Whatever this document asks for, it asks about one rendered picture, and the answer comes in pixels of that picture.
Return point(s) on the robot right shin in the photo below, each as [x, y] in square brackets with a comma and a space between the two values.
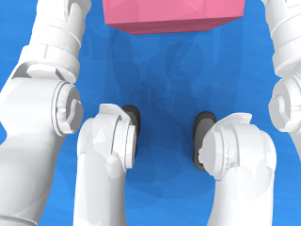
[240, 117]

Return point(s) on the robot right forearm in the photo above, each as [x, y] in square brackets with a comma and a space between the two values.
[284, 21]

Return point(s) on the robot right upper arm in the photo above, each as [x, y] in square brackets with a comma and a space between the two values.
[285, 107]

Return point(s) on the robot left forearm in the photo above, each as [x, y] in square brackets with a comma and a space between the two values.
[56, 39]

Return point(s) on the robot left upper arm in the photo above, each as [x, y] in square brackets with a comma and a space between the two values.
[37, 114]

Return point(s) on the carton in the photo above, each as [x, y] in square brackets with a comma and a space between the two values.
[143, 17]

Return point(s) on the left robot foot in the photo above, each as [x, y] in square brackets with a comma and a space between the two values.
[134, 115]

